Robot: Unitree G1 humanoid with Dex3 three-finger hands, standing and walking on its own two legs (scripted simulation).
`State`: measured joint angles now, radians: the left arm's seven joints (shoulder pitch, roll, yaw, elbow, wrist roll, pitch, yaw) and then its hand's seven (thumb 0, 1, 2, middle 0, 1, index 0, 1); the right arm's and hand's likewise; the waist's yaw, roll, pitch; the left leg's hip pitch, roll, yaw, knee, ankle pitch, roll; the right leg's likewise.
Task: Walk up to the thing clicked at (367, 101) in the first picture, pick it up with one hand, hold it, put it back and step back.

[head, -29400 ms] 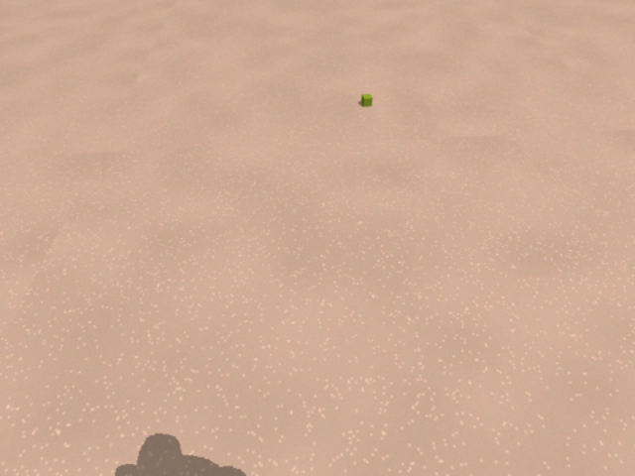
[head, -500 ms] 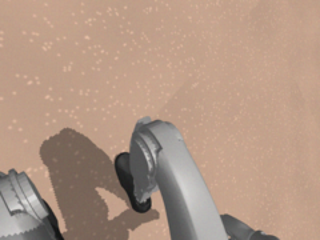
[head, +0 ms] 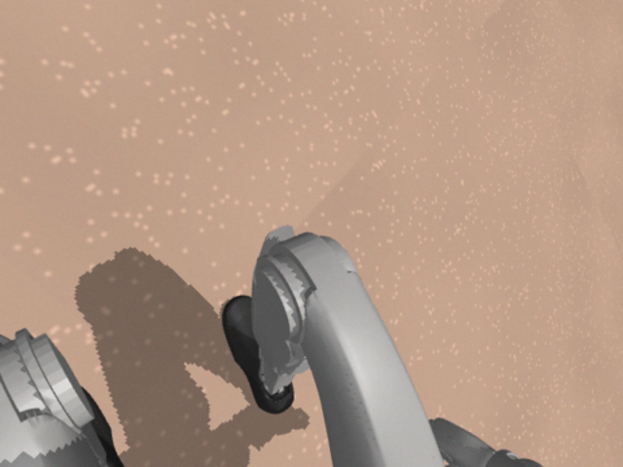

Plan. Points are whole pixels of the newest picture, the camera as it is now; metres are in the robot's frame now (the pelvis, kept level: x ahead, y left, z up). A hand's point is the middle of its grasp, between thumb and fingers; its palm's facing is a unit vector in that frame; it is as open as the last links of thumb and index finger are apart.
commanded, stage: close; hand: left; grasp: from above
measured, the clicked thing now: out of the picture +0.39 +0.42 -0.29
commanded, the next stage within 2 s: go down in 1.96 s
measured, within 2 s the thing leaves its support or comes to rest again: neither
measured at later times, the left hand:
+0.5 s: hand out of the picture +0.37 +0.39 -0.27, palm faces +0.05 -0.47 -0.88, open 9.8 cm
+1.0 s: hand out of the picture +0.38 +0.39 -0.27, palm faces +0.05 -0.47 -0.88, open 10.1 cm
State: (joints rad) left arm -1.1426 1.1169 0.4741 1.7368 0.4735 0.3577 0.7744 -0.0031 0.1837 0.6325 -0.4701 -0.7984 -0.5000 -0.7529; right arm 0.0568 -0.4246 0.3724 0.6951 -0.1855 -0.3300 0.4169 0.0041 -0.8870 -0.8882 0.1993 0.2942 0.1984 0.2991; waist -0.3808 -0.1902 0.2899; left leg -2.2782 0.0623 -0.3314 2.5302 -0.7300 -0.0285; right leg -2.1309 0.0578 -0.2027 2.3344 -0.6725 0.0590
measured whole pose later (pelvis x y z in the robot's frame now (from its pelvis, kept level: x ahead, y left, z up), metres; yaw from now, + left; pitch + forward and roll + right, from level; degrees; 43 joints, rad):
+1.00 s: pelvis +0.00 +0.00 +0.00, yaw +0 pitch +25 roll -15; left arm -1.14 1.11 0.48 1.73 0.49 0.36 0.77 0.00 0.10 0.68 -0.39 -0.86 -0.43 -0.81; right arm 0.06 -0.42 0.37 0.70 -0.18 -0.34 0.42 0.00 -0.89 -0.89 0.20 0.29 0.20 0.30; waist -0.38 -0.19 0.29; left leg -2.28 0.06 -0.33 2.53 -0.73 -0.03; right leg -2.14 0.06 -0.20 2.33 -0.66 0.06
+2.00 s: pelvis +0.00 +0.00 +0.00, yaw +0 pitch +25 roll -15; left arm -1.15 1.11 0.46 1.74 0.51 0.36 0.76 0.00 -0.03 0.75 -0.28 -0.95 -0.32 -0.90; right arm 0.07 -0.42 0.37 0.69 -0.18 -0.34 0.41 0.00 -0.88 -0.89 0.20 0.29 0.20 0.30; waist -0.38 -0.19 0.29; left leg -2.28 0.07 -0.33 2.53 -0.73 -0.03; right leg -2.14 0.06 -0.20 2.33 -0.66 0.06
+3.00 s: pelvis +0.00 -0.01 +0.06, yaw +8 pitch +33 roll -6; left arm -1.13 0.83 0.32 1.55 0.61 0.57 0.43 0.00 -0.35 0.89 -0.10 -1.02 -0.13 -0.97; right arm 0.14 -0.34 0.05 0.86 -0.08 -0.28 0.26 0.01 -0.88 -0.88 0.20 0.29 0.20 0.30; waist -0.20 0.01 -0.12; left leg -2.18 0.08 -0.13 2.25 -0.66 -0.02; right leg -2.12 0.01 -0.06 2.19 -0.66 0.02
